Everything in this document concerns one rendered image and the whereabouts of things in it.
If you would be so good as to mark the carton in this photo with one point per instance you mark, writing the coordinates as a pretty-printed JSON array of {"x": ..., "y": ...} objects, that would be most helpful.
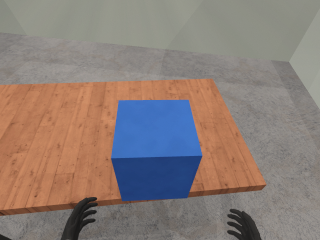
[{"x": 156, "y": 151}]

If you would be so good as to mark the robot right hand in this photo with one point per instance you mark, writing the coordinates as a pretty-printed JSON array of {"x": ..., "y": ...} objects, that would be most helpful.
[{"x": 248, "y": 229}]

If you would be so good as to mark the robot left hand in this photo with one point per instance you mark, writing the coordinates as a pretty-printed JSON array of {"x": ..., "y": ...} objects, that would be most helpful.
[{"x": 75, "y": 222}]

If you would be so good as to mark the table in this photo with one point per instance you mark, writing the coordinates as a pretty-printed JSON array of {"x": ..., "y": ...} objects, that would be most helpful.
[{"x": 56, "y": 142}]

